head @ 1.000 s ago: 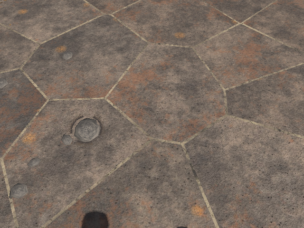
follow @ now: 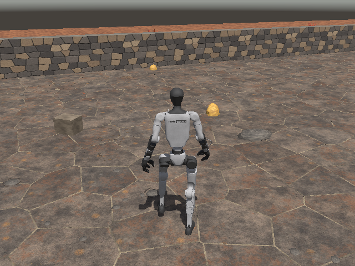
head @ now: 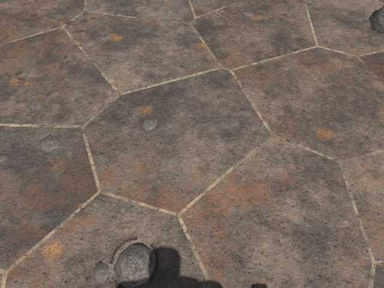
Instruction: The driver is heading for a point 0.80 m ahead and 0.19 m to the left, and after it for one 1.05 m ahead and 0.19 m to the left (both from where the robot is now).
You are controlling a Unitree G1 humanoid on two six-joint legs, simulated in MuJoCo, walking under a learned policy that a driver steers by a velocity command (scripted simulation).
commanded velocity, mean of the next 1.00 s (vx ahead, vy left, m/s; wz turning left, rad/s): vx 0.50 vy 0.00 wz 0.49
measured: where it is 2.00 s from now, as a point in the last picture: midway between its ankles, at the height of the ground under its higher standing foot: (144, 211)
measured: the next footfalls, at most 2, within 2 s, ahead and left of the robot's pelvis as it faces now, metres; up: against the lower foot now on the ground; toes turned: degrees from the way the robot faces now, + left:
left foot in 0.14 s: +0.24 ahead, +0.13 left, +0.00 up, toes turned +9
right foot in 0.64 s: +0.58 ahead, +0.01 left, +0.00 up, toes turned +26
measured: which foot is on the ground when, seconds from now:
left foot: up 0.00-0.12, down 0.14-0.64, up 0.66-1.00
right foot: down 0.00-0.16, up 0.18-0.62, down 0.64-1.00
